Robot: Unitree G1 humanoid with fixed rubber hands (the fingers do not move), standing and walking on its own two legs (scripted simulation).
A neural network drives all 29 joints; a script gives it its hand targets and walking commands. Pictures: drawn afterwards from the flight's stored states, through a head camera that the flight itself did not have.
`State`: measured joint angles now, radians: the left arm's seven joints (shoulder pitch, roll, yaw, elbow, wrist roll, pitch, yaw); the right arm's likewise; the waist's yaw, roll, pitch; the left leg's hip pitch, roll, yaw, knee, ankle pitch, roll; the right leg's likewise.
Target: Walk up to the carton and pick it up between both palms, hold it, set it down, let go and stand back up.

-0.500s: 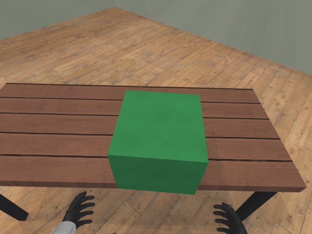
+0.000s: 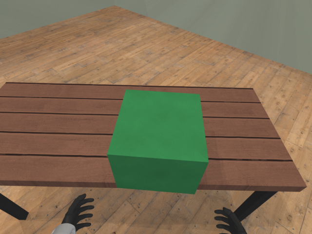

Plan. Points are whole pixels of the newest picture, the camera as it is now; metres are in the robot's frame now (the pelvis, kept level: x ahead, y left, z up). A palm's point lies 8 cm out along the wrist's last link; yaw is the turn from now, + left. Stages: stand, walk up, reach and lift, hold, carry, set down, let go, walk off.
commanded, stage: let go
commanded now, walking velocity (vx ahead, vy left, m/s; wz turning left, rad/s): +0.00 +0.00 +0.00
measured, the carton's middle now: (159, 140) +0.43 +0.01 -0.06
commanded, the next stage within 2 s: stand in 0.24 s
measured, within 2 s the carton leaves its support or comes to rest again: neither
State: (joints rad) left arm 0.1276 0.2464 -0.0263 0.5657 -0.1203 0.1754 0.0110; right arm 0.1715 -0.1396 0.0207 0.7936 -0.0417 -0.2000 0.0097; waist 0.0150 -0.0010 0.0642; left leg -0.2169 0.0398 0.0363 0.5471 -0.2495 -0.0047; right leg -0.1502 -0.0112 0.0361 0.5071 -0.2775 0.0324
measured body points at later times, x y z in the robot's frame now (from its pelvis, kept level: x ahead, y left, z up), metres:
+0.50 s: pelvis +0.01 +0.00 +0.00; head -0.01 +0.01 +0.45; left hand +0.17 +0.25 -0.09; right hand +0.13 -0.25 -0.11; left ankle +0.03 +0.12 -0.73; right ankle +0.00 -0.15 -0.73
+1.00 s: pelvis +0.01 +0.00 +0.00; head -0.01 +0.01 +0.45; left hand +0.15 +0.26 -0.11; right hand +0.13 -0.26 -0.11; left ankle +0.03 +0.12 -0.73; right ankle +0.00 -0.15 -0.73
